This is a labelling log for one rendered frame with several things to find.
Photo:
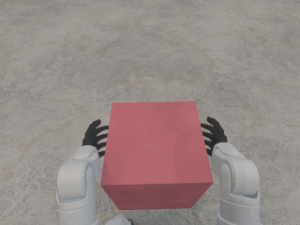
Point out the robot left hand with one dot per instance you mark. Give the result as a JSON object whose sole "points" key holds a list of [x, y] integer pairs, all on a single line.
{"points": [[91, 138]]}

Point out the carton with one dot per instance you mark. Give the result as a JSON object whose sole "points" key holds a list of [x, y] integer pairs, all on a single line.
{"points": [[155, 156]]}

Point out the robot left forearm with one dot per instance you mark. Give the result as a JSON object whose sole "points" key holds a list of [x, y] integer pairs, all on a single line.
{"points": [[75, 188]]}

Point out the robot right hand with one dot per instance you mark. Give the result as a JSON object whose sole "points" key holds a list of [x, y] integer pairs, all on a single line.
{"points": [[217, 135]]}

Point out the left robot shin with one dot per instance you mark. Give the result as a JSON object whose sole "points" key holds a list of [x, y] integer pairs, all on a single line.
{"points": [[119, 216]]}

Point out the robot right forearm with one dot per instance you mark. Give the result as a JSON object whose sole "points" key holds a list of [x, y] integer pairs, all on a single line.
{"points": [[239, 186]]}

